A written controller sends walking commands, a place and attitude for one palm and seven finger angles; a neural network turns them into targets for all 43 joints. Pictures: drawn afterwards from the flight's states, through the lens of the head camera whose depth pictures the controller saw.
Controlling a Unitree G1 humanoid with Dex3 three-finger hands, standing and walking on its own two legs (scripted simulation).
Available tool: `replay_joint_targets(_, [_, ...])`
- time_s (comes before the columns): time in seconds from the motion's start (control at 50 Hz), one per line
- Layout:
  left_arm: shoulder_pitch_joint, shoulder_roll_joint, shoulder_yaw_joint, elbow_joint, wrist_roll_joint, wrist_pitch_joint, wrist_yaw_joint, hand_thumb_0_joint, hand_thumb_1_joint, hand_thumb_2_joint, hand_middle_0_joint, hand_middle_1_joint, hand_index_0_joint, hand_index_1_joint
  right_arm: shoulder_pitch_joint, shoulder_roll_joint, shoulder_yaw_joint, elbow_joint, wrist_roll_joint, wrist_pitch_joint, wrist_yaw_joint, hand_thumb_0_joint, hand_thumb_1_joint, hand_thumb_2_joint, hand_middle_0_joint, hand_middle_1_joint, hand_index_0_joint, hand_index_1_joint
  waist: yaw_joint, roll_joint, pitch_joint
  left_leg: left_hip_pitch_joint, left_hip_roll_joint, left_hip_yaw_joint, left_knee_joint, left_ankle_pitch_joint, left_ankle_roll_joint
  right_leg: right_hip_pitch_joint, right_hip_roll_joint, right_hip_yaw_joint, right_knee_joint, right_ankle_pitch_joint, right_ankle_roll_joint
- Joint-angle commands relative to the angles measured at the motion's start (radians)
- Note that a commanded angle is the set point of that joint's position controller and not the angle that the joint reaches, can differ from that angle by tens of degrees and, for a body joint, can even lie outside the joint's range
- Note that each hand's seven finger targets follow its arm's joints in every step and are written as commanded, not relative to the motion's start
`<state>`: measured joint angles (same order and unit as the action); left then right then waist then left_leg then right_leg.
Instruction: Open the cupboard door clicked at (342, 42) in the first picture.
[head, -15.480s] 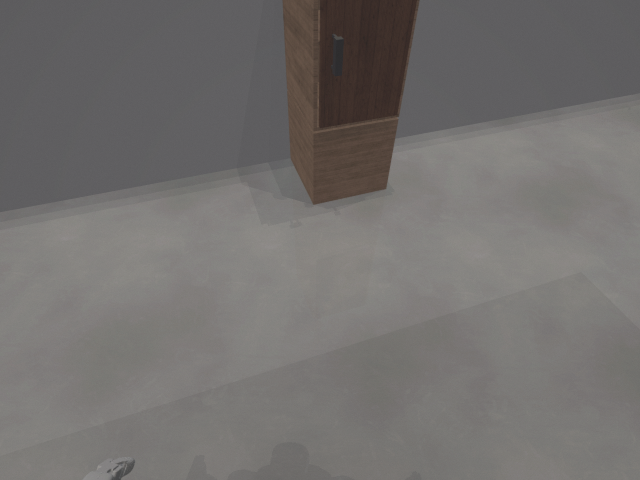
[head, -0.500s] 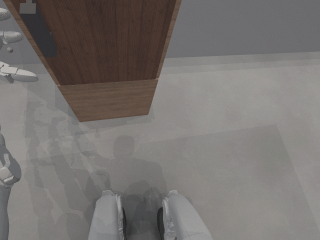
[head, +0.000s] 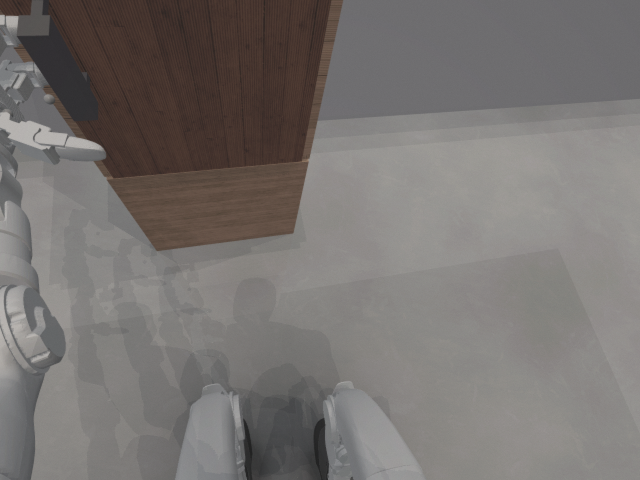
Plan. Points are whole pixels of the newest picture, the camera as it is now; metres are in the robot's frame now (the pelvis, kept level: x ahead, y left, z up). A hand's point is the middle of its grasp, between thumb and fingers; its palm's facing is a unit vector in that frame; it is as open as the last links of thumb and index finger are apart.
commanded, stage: slide the fingers in behind the handle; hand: left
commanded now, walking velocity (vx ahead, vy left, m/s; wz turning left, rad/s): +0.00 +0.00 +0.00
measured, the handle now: (64, 59) +0.59 +0.24 +0.07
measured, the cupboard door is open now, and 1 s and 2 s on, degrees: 0 0 1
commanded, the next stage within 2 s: close the thumb around the handle in 1.06 s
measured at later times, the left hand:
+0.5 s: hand (76, 102) +0.53 +0.23 +0.06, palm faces +0.10 -0.99 +0.00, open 14.0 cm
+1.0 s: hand (89, 98) +0.54 +0.21 +0.06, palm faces +0.12 -0.99 -0.01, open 14.1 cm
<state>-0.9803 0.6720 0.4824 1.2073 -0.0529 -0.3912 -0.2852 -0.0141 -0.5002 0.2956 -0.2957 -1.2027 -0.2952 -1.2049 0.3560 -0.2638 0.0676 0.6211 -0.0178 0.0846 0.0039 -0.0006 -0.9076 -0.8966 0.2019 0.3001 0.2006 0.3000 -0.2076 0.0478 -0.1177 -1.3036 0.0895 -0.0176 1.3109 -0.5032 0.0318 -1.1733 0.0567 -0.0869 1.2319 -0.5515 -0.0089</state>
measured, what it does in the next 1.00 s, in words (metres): stands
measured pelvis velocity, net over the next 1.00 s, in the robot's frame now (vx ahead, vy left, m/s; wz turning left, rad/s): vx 0.00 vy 0.01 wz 0.01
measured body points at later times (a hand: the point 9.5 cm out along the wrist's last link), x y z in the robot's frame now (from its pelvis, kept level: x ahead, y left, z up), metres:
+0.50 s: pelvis +0.00 +0.00 +0.00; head +0.17 +0.04 +0.42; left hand +0.52 +0.28 +0.06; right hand +0.01 -0.26 -0.10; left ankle +0.05 +0.10 -0.61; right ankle +0.01 -0.12 -0.61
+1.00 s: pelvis +0.00 +0.01 +0.00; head +0.17 +0.04 +0.42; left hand +0.53 +0.27 +0.06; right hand +0.00 -0.26 -0.11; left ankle +0.05 +0.10 -0.61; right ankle +0.01 -0.12 -0.61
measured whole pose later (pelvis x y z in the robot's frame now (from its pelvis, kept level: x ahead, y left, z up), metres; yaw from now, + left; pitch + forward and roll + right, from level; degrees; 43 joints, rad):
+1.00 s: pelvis +0.00 +0.01 +0.00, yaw +1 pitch +28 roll -6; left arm -1.01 0.55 0.41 1.22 -0.04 -0.44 -0.15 -0.01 -0.50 0.30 -0.30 -1.20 -0.28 -1.20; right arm 0.37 -0.25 0.05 0.64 -0.04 0.09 0.03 0.00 -0.91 -0.90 0.20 0.30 0.20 0.30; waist -0.21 0.05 -0.13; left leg -1.31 0.07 -0.01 1.31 -0.50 0.04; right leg -1.18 0.04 -0.08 1.24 -0.56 0.00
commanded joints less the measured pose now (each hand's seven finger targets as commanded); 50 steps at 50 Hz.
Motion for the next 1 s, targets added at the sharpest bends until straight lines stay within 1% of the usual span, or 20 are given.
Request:
replay_joint_targets(0.0, [-0.413, 0.242, 0.012, -0.208, -0.037, -0.054, -0.001, 0.0, -0.5, 0.3, -0.3, -1.2, -0.3, -1.2, 0.197, -0.209, -0.078, -0.021, -0.005, -0.014, -0.022, 0.0, -0.9, -0.9, 0.2, 0.3, 0.2, 0.3, -0.011, 0.163, -0.535, 0.56, -0.024, -0.082, -0.123, 0.372, 0.009, 0.099, 0.014, 0.043, -0.159, 0.293, -0.01])
replay_joint_targets(0.08, [-0.438, 0.245, 0.013, -0.213, -0.033, -0.066, 0.016, 0.0, -0.5, 0.3, -0.3, -1.2, -0.3, -1.2, 0.193, -0.201, -0.077, -0.015, -0.005, -0.021, -0.022, 0.0, -0.9, -0.9, 0.2, 0.3, 0.2, 0.3, -0.015, 0.157, -0.529, 0.525, -0.026, -0.07, -0.114, 0.349, 0.011, 0.108, 0.015, 0.049, -0.163, 0.282, -0.006])
replay_joint_targets(0.14, [-0.454, 0.265, 0.025, -0.228, -0.016, -0.084, 0.036, 0.0, -0.5, 0.3, -0.3, -1.2, -0.3, -1.2, 0.196, -0.203, -0.077, -0.011, -0.01, -0.023, -0.019, 0.0, -0.9, -0.9, 0.2, 0.3, 0.2, 0.3, -0.007, 0.198, -0.548, 0.554, -0.024, -0.077, -0.112, 0.366, 0.007, 0.085, 0.014, 0.046, -0.15, 0.279, -0.011])
replay_joint_targets(0.16, [-0.451, 0.235, 0.003, -0.233, -0.013, -0.087, 0.039, 0.0, -0.5, 0.3, -0.3, -1.2, -0.3, -1.2, 0.199, -0.201, -0.079, -0.01, -0.012, -0.023, -0.017, 0.0, -0.9, -0.9, 0.2, 0.3, 0.2, 0.3, -0.012, 0.203, -0.562, 0.578, -0.025, -0.082, -0.114, 0.38, 0.005, 0.08, 0.013, 0.044, -0.15, 0.285, -0.013])
replay_joint_targets(0.22, [-0.418, 0.214, 0.008, -0.24, -0.02, -0.089, 0.043, 0.0, -0.5, 0.3, -0.3, -1.2, -0.3, -1.2, 0.201, -0.2, -0.084, -0.011, -0.013, -0.022, -0.011, 0.0, -0.9, -0.9, 0.2, 0.3, 0.2, 0.3, 0.0, 0.21, -0.597, 0.607, -0.026, -0.08, -0.113, 0.417, 0.003, 0.093, 0.014, 0.042, -0.148, 0.314, -0.014])
replay_joint_targets(0.26, [-0.388, 0.248, 0.038, -0.237, -0.021, -0.08, 0.045, 0.0, -0.5, 0.3, -0.3, -1.2, -0.3, -1.2, 0.205, -0.201, -0.084, -0.014, -0.012, -0.017, -0.011, 0.0, -0.9, -0.9, 0.2, 0.3, 0.2, 0.3, 0.014, 0.194, -0.606, 0.588, -0.028, -0.073, -0.114, 0.437, 0.003, 0.139, 0.014, 0.045, -0.145, 0.35, -0.012])
replay_joint_targets(0.32, [-0.37, 0.173, -0.008, -0.241, -0.025, -0.071, 0.048, 0.0, -0.5, 0.3, -0.3, -1.2, -0.3, -1.2, 0.201, -0.194, -0.086, -0.018, -0.009, -0.014, -0.005, 0.0, -0.9, -0.9, 0.2, 0.3, 0.2, 0.3, 0.009, 0.187, -0.587, 0.603, -0.03, -0.073, -0.124, 0.44, 0.002, 0.128, 0.014, 0.039, -0.152, 0.353, -0.01])
replay_joint_targets(0.4, [-0.39, 0.171, -0.001, -0.249, -0.027, -0.078, 0.07, 0.0, -0.5, 0.3, -0.3, -1.2, -0.3, -1.2, 0.204, -0.196, -0.089, -0.013, -0.01, -0.013, -0.005, 0.0, -0.9, -0.9, 0.2, 0.3, 0.2, 0.3, -0.001, 0.154, -0.549, 0.596, -0.028, -0.081, -0.134, 0.411, 0.003, 0.114, 0.016, 0.038, -0.161, 0.325, -0.011])
replay_joint_targets(0.42, [-0.404, 0.142, -0.022, -0.244, -0.027, -0.08, 0.074, 0.0, -0.5, 0.3, -0.3, -1.2, -0.3, -1.2, 0.199, -0.192, -0.09, -0.012, -0.01, -0.014, -0.004, 0.0, -0.9, -0.9, 0.2, 0.3, 0.2, 0.3, -0.01, 0.153, -0.542, 0.589, -0.029, -0.078, -0.132, 0.398, 0.003, 0.105, 0.016, 0.039, -0.163, 0.318, -0.009])
replay_joint_targets(0.46, [-0.41, 0.158, -0.008, -0.245, -0.022, -0.091, 0.085, 0.0, -0.5, 0.3, -0.3, -1.2, -0.3, -1.2, 0.202, -0.193, -0.09, -0.009, -0.014, -0.016, -0.003, 0.0, -0.9, -0.9, 0.2, 0.3, 0.2, 0.3, -0.004, 0.163, -0.536, 0.587, -0.03, -0.077, -0.135, 0.389, 0.001, 0.106, 0.015, 0.039, -0.164, 0.306, -0.011])
replay_joint_targets(0.5, [-0.419, 0.106, -0.04, -0.256, -0.02, -0.108, 0.092, 0.0, -0.5, 0.3, -0.3, -1.2, -0.3, -1.2, 0.201, -0.188, -0.093, -0.007, -0.017, -0.019, 0.001, 0.0, -0.9, -0.9, 0.2, 0.3, 0.2, 0.3, -0.012, 0.173, -0.545, 0.622, -0.03, -0.086, -0.136, 0.407, -0.001, 0.08, 0.016, 0.034, -0.159, 0.305, -0.015])
replay_joint_targets(0.58, [-0.402, 0.096, -0.05, -0.226, -0.008, -0.112, 0.103, 0.0, -0.5, 0.3, -0.3, -1.2, -0.3, -1.2, 0.2, -0.19, -0.095, -0.004, -0.021, -0.014, 0.005, 0.0, -0.9, -0.9, 0.2, 0.3, 0.2, 0.3, -0.009, 0.187, -0.53, 0.635, -0.028, -0.091, -0.142, 0.4, -0.008, 0.059, 0.013, 0.028, -0.16, 0.286, -0.017])
replay_joint_targets(0.64, [-0.427, 0.036, -0.096, -0.197, -0.003, -0.106, 0.114, 0.0, -0.5, 0.3, -0.3, -1.2, -0.3, -1.2, 0.198, -0.188, -0.095, -0.007, -0.022, -0.009, 0.009, 0.0, -0.9, -0.9, 0.2, 0.3, 0.2, 0.3, -0.024, 0.181, -0.495, 0.636, -0.028, -0.104, -0.153, 0.364, -0.011, 0.016, 0.011, 0.019, -0.159, 0.249, -0.018])
replay_joint_targets(0.7, [-0.464, 0.068, -0.069, -0.212, 0.005, -0.113, 0.136, 0.0, -0.5, 0.3, -0.3, -1.2, -0.3, -1.2, 0.207, -0.196, -0.097, -0.006, -0.028, -0.011, 0.008, 0.0, -0.9, -0.9, 0.2, 0.3, 0.2, 0.3, -0.027, 0.177, -0.53, 0.644, -0.03, -0.109, -0.148, 0.369, -0.006, 0.012, 0.01, 0.023, -0.152, 0.251, -0.018])
replay_joint_targets(0.72, [-0.442, 0.1, -0.046, -0.196, 0.012, -0.111, 0.14, 0.0, -0.5, 0.3, -0.3, -1.2, -0.3, -1.2, 0.208, -0.198, -0.096, -0.005, -0.029, -0.009, 0.007, 0.0, -0.9, -0.9, 0.2, 0.3, 0.2, 0.3, -0.015, 0.177, -0.539, 0.64, -0.029, -0.108, -0.147, 0.379, -0.008, 0.027, 0.01, 0.022, -0.15, 0.259, -0.019])
replay_joint_targets(0.74, [-0.449, 0.063, -0.081, -0.191, 0.015, -0.11, 0.138, 0.0, -0.5, 0.3, -0.3, -1.2, -0.3, -1.2, 0.203, -0.193, -0.093, -0.009, -0.027, -0.009, 0.01, 0.0, -0.9, -0.9, 0.2, 0.3, 0.2, 0.3, -0.024, 0.174, -0.526, 0.631, -0.031, -0.107, -0.147, 0.361, -0.008, 0.018, 0.01, 0.022, -0.153, 0.246, -0.018])
replay_joint_targets(0.8, [-0.483, 0.067, -0.079, -0.195, 0.013, -0.116, 0.134, 0.0, -0.5, 0.3, -0.3, -1.2, -0.3, -1.2, 0.205, -0.196, -0.094, -0.006, -0.029, -0.01, 0.006, 0.0, -0.9, -0.9, 0.2, 0.3, 0.2, 0.3, -0.036, 0.165, -0.522, 0.621, -0.031, -0.109, -0.146, 0.338, -0.005, 0.013, 0.01, 0.022, -0.15, 0.235, -0.018])
replay_joint_targets(0.86, [-0.504, 0.054, -0.094, -0.206, 0.013, -0.121, 0.135, 0.0, -0.5, 0.3, -0.3, -1.2, -0.3, -1.2, 0.202, -0.194, -0.093, -0.003, -0.031, -0.009, 0.007, 0.0, -0.9, -0.9, 0.2, 0.3, 0.2, 0.3, -0.033, 0.203, -0.537, 0.65, -0.029, -0.117, -0.146, 0.349, -0.01, -0.008, 0.009, 0.019, -0.147, 0.234, -0.02])
replay_joint_targets(0.94, [-0.473, 0.092, -0.061, -0.196, 0.011, -0.115, 0.135, 0.0, -0.5, 0.3, -0.3, -1.2, -0.3, -1.2, 0.21, -0.198, -0.093, -0.004, -0.029, -0.006, 0.007, 0.0, -0.9, -0.9, 0.2, 0.3, 0.2, 0.3, -0.021, 0.181, -0.571, 0.634, -0.032, -0.108, -0.138, 0.377, -0.006, 0.036, 0.011, 0.024, -0.149, 0.261, -0.019])
replay_joint_targets(0.98, [-0.479, 0.072, -0.079, -0.209, 0.012, -0.111, 0.131, 0.0, -0.5, 0.3, -0.3, -1.2, -0.3, -1.2, 0.21, -0.194, -0.094, -0.003, -0.028, -0.005, 0.007, 0.0, -0.9, -0.9, 0.2, 0.3, 0.2, 0.3, -0.026, 0.178, -0.57, 0.633, -0.033, -0.104, -0.137, 0.371, -0.004, 0.041, 0.011, 0.024, -0.153, 0.261, -0.018])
